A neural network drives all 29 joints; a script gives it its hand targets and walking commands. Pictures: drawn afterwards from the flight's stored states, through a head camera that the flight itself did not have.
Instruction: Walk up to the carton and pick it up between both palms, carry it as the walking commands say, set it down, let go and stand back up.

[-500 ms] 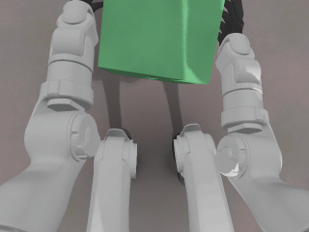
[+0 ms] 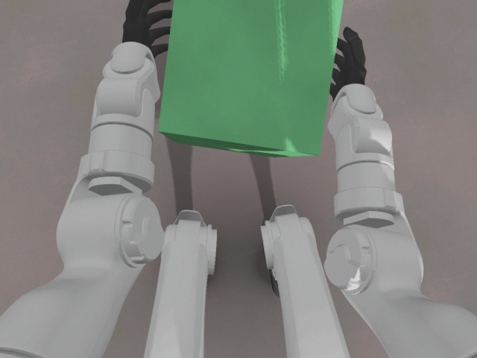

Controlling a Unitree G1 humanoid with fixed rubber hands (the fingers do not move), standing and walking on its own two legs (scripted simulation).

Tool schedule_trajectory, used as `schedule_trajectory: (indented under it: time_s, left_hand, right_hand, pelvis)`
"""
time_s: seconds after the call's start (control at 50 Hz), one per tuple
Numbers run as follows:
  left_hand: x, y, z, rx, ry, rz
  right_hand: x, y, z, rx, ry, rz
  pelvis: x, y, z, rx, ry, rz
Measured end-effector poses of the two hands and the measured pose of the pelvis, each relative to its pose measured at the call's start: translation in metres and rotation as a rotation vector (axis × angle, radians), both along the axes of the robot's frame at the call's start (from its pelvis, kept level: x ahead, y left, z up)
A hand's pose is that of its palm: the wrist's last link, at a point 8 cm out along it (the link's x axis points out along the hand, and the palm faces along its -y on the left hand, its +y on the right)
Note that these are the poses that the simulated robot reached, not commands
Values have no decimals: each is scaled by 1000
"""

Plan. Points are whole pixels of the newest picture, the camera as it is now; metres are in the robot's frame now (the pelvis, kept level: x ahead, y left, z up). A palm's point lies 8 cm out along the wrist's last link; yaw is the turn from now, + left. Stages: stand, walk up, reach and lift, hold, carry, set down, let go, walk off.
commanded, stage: reach and lift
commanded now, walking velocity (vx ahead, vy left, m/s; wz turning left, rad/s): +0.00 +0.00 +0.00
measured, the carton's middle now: (240, 89) +0.52 -0.01 -0.17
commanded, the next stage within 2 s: none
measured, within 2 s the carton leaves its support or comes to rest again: neither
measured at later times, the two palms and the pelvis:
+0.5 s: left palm (119, 36) +0.52 +0.14 -0.01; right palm (374, 82) +0.48 -0.16 -0.02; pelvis +0.00 +0.00 +0.06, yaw +0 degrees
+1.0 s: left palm (90, 17) +0.50 +0.14 +0.07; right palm (419, 78) +0.45 -0.16 +0.06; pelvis +0.02 +0.00 +0.12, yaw +1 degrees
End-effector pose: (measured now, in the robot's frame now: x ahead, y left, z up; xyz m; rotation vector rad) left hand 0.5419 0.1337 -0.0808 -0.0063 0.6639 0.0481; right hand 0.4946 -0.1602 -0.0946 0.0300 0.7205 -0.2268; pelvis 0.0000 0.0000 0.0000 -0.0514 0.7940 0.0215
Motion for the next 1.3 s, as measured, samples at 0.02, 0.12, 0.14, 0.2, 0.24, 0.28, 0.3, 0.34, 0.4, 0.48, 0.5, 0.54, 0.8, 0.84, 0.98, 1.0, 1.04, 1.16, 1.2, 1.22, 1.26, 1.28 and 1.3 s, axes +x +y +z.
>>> schedule_trajectory:
  time_s: [0.02,0.12,0.14,0.2,0.24,0.28,0.3,0.34,0.4,0.48,0.5,0.54,0.8,0.84,0.98,1.0,1.04,1.16,1.2,1.22,1.26,1.28,1.3]
  left_hand:
    - [-1,0,3,0,0,0]
    - [-6,0,19,2,-1,2]
    - [-7,0,21,1,0,4]
    - [-9,1,29,0,1,5]
    - [-11,1,35,-1,-2,6]
    - [-12,2,41,-3,-3,8]
    - [-13,2,43,-4,-2,9]
    - [-15,2,49,-4,-1,9]
    - [-18,3,59,-4,-4,11]
    - [-21,3,71,-5,-2,13]
    - [-22,3,74,-5,-2,13]
    - [-23,2,81,-5,-1,12]
    - [-35,2,118,-5,1,12]
    - [-37,1,124,-6,0,12]
    - [-42,1,145,-5,-1,10]
    - [-43,1,148,-5,-1,10]
    - [-46,1,154,-6,1,10]
    - [-52,2,172,-6,-1,9]
    - [-54,2,177,-7,0,10]
    - [-55,2,180,-8,0,10]
    - [-57,2,186,-10,0,10]
    - [-58,2,189,-11,0,10]
    - [-59,2,192,-11,-1,10]
  right_hand:
    - [-1,0,3,0,0,0]
    - [-5,0,19,3,-1,0]
    - [-5,0,22,2,-1,0]
    - [-8,1,30,2,0,0]
    - [-9,1,36,1,-2,0]
    - [-11,1,42,3,-4,-1]
    - [-11,1,44,3,-3,-2]
    - [-13,2,50,3,-2,-2]
    - [-15,2,60,3,-5,-2]
    - [-18,2,73,5,-4,-4]
    - [-19,2,76,4,-3,-3]
    - [-21,2,82,4,-3,-4]
    - [-33,1,120,4,-1,-9]
    - [-35,0,126,5,-2,-10]
    - [-40,0,148,5,-4,-13]
    - [-41,0,151,4,-3,-13]
    - [-43,0,158,4,-1,-14]
    - [-49,1,176,4,-3,-17]
    - [-51,1,182,4,-3,-18]
    - [-53,1,185,4,-2,-19]
    - [-55,1,191,4,-2,-20]
    - [-56,1,194,4,-3,-21]
    - [-56,1,197,5,-4,-23]
  pelvis:
    - [0,0,2,0,-1,1]
    - [-1,0,13,1,-6,2]
    - [-1,0,15,2,-7,2]
    - [-1,0,22,3,-9,2]
    - [-1,0,26,3,-9,2]
    - [-1,0,31,4,-10,3]
    - [-1,1,33,4,-10,3]
    - [0,1,38,4,-11,3]
    - [1,1,46,3,-13,3]
    - [3,1,56,4,-16,4]
    - [4,1,58,5,-17,3]
    - [5,1,63,5,-20,3]
    - [14,1,96,10,-41,2]
    - [16,1,101,11,-46,2]
    - [21,1,119,13,-70,3]
    - [22,1,121,13,-73,3]
    - [24,1,127,13,-79,3]
    - [29,1,143,14,-100,4]
    - [31,2,148,14,-109,5]
    - [32,2,151,15,-113,5]
    - [33,2,157,15,-121,5]
    - [34,2,159,15,-125,6]
    - [34,2,162,15,-130,6]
